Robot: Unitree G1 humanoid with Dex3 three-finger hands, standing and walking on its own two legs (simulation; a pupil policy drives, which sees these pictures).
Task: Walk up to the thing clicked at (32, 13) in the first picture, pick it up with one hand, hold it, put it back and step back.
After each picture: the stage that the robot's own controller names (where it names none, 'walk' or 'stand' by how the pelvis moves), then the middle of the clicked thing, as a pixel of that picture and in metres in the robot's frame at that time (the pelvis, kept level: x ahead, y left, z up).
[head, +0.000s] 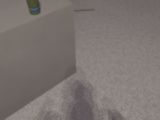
stand; (33, 3) +0.91 +0.31 +0.03
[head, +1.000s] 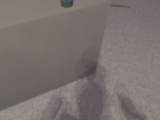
walk; out of the picture +0.84 +0.15 +0.05
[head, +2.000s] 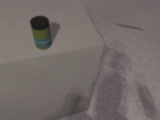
walk; (41, 33) +0.52 +0.20 +0.07
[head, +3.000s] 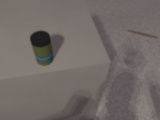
stand; (42, 49) +0.46 +0.16 +0.06
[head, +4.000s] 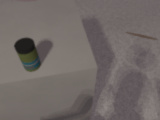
stand; (28, 55) +0.45 +0.21 +0.05
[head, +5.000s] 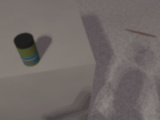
stand; (27, 50) +0.47 +0.23 +0.04
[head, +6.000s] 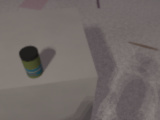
stand; (32, 62) +0.44 +0.22 +0.03
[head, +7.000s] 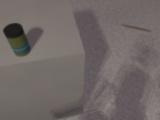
stand; (18, 40) +0.52 +0.25 +0.05
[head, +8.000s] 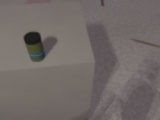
stand; (35, 47) +0.53 +0.22 +0.03
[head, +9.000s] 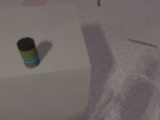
stand; (29, 53) +0.50 +0.24 +0.03
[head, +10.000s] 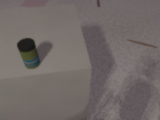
stand; (29, 54) +0.50 +0.24 +0.03
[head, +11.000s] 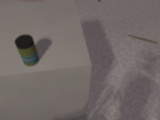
rise first; (27, 51) +0.50 +0.24 +0.03
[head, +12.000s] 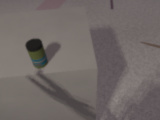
rise first; (37, 53) +0.50 +0.24 +0.03
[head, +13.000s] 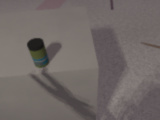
go down; (38, 53) +0.50 +0.24 +0.03
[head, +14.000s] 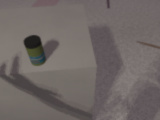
go down; (35, 51) +0.51 +0.23 +0.04
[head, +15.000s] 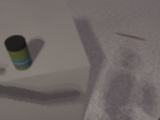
go down; (19, 53) +0.47 +0.22 +0.06
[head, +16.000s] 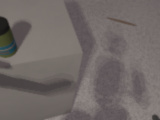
close in; (2, 38) +0.48 +0.23 +0.08
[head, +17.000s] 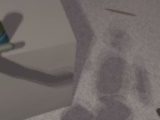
close; out of the picture +0.50 +0.24 +0.10
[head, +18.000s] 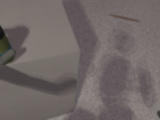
lift; out of the picture +0.45 +0.24 +0.10
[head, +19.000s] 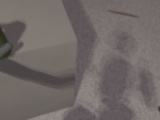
lift; out of the picture +0.46 +0.24 +0.10
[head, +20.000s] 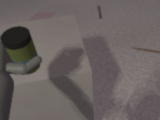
lift; (22, 51) +0.33 +0.17 +0.24
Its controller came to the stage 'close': yes
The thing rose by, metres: 0.19
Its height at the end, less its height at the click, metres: +0.19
